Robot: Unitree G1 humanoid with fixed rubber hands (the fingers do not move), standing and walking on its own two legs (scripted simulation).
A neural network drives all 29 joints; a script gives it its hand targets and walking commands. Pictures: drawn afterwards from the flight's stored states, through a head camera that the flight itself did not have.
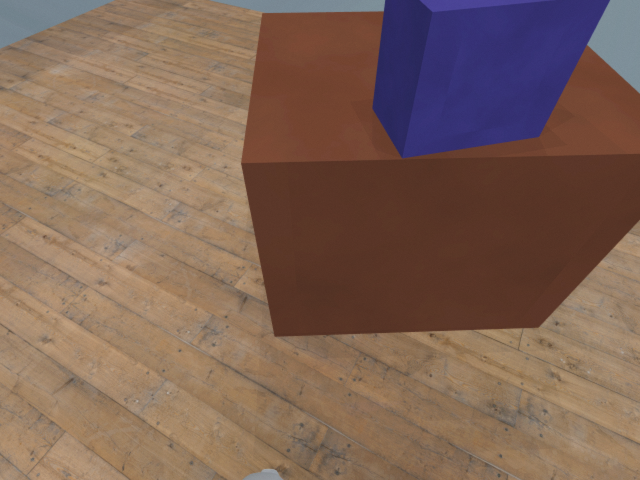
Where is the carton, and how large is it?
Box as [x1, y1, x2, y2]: [372, 0, 609, 157]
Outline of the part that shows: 372,108 402,157 538,136 609,0 385,0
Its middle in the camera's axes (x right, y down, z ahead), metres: +0.28 -0.33 +0.72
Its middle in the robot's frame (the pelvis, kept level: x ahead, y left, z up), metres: +0.80 -0.27 +0.13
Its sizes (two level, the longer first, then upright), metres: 0.296 0.179 0.257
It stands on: a pedestal, 0.73 m high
